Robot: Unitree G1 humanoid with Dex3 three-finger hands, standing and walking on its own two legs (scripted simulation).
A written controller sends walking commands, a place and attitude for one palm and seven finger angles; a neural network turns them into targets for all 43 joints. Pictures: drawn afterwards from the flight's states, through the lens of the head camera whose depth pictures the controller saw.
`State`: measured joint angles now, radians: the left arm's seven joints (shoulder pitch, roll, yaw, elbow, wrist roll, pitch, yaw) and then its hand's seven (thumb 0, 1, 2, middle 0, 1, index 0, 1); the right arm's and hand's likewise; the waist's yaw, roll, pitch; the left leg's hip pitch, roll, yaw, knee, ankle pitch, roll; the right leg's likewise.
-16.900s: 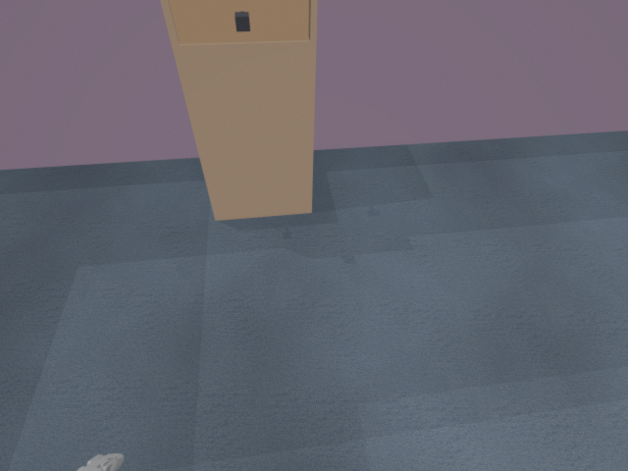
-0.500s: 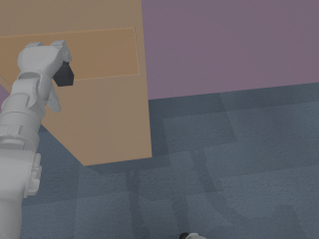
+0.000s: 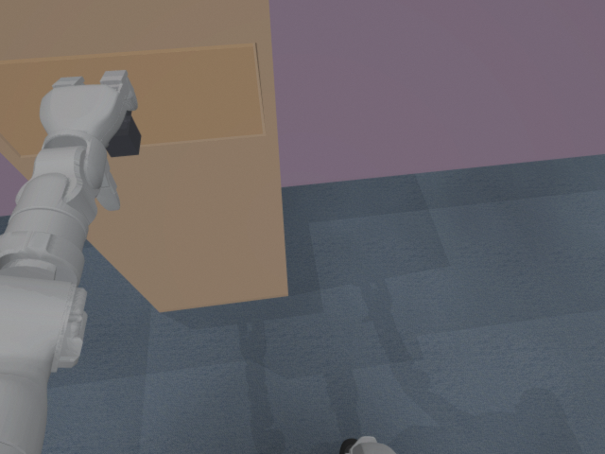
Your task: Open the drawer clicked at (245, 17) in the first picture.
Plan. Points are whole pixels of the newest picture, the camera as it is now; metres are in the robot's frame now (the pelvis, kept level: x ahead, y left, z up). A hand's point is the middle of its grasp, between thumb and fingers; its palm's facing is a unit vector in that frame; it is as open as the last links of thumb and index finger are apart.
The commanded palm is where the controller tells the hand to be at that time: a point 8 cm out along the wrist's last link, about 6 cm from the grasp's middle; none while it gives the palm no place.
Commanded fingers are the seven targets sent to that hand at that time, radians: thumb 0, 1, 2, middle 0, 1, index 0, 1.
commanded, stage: lower the fingers behind the handle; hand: left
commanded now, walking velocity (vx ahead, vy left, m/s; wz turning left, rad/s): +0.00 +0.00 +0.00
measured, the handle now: (122, 126) +0.55 +0.23 +0.09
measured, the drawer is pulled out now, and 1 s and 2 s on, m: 0.00 0.00 0.01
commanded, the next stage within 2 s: close the thumb around the handle in 0.22 s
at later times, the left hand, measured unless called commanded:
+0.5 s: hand (119, 154) +0.51 +0.24 +0.08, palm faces -0.04 +0.01 -1.00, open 13.0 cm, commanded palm +0.49 +0.24 +0.13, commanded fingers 0.00 0.06 0.54 -0.34 -1.26 -0.34 -1.26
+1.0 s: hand (118, 156) +0.51 +0.24 +0.07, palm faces -0.03 -0.01 -1.00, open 7.5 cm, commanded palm +0.49 +0.24 +0.13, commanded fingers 0.00 0.90 0.90 -0.40 -1.35 -0.40 -1.35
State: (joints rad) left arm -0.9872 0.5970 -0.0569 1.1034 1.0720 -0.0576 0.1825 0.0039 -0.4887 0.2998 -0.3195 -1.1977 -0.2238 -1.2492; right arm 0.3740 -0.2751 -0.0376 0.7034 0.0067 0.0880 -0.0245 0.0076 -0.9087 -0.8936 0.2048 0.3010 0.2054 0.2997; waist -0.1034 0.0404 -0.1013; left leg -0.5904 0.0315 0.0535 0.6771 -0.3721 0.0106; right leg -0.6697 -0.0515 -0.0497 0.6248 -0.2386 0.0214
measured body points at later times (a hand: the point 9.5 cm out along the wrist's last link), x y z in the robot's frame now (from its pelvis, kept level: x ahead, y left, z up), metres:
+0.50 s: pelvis +0.00 +0.00 +0.00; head +0.10 -0.01 +0.44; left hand +0.51 +0.23 +0.13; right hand +0.00 -0.28 -0.13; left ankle -0.04 +0.11 -0.72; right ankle +0.03 -0.14 -0.72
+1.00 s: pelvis +0.01 +0.00 +0.00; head +0.11 -0.01 +0.44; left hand +0.50 +0.24 +0.13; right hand +0.03 -0.28 -0.13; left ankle -0.04 +0.11 -0.72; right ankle +0.03 -0.14 -0.72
